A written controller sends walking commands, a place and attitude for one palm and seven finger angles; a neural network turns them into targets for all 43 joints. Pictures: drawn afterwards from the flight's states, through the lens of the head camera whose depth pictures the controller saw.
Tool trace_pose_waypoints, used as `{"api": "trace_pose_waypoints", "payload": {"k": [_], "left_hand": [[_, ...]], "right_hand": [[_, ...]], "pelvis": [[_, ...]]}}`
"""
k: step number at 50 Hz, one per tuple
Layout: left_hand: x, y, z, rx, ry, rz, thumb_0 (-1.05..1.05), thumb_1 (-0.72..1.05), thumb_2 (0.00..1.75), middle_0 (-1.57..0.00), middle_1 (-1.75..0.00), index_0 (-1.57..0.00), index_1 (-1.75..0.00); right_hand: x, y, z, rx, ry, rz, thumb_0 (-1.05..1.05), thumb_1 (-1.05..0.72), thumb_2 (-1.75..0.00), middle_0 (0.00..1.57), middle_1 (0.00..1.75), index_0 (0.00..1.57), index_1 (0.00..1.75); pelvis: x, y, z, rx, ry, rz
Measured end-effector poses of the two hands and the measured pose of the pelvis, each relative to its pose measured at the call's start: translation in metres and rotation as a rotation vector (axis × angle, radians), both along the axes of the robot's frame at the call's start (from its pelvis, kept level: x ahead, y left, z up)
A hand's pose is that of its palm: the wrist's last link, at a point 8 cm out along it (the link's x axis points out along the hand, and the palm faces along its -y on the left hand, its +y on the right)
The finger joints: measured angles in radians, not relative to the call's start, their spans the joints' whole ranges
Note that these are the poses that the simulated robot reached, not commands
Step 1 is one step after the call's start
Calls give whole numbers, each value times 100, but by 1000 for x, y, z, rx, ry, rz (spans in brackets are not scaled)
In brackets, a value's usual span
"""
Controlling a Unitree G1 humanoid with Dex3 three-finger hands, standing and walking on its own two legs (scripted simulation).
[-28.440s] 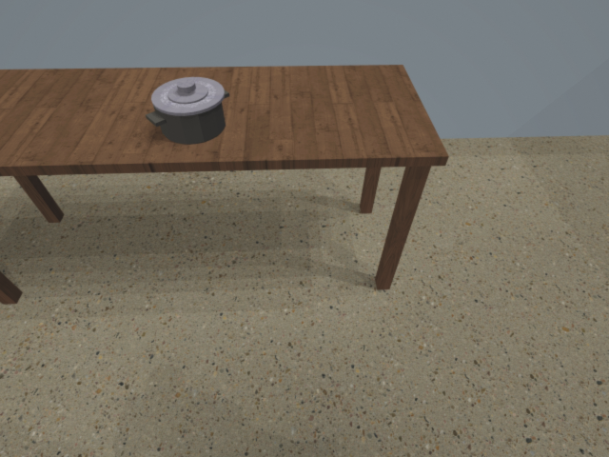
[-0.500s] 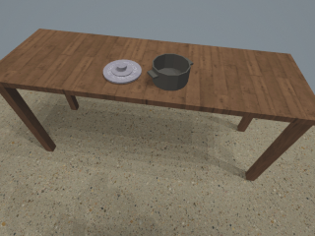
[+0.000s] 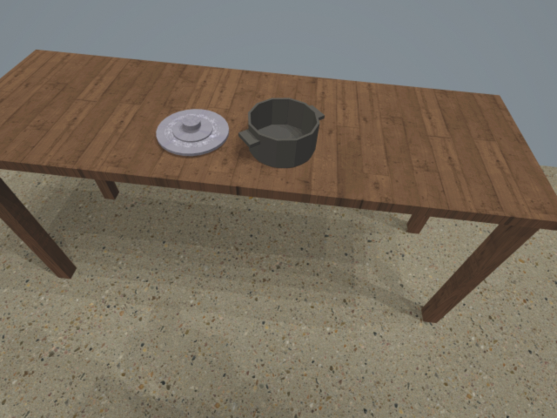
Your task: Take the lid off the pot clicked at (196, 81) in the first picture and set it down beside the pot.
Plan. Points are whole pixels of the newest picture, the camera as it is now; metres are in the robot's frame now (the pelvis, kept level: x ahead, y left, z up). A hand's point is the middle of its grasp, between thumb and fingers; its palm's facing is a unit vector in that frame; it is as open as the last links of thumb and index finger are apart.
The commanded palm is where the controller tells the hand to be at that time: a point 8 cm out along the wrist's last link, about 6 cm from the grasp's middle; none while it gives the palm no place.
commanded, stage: let the arm hang, fingers relaxed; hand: left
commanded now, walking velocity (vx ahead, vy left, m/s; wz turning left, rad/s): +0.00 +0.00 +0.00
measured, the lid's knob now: (191, 122) +0.78 +0.25 -0.06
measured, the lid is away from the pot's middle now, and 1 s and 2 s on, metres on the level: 0.23 0.23 0.23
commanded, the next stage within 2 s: look to check the result in 0.30 s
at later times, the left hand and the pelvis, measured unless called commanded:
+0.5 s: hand out of the picture +0.01 +0.16 -0.18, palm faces +0.03 -0.99 -0.17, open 7.3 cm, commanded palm none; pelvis +0.01 +0.00 +0.00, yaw -1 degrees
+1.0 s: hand out of the picture -0.01 +0.14 -0.18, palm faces +0.03 -0.99 -0.16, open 7.4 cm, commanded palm none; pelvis +0.01 -0.01 +0.00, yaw -1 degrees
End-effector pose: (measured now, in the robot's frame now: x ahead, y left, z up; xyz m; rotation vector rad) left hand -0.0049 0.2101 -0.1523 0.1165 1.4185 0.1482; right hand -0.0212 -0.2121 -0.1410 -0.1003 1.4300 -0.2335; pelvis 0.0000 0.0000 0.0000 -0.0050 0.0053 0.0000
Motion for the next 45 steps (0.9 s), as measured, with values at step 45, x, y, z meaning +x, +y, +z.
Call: {"api": "trace_pose_waypoints", "payload": {"k": [45], "left_hand": [[-1, -15, 4, -5, 18, -3, 1, 91, 90, -20, -30, -20, -30]], "right_hand": [[-1, -3, -3, 24, 15, -15, 1, -91, -90, 20, 30, 20, 30]], "pelvis": [[7, -10, 2, 8, -25, -14]]}}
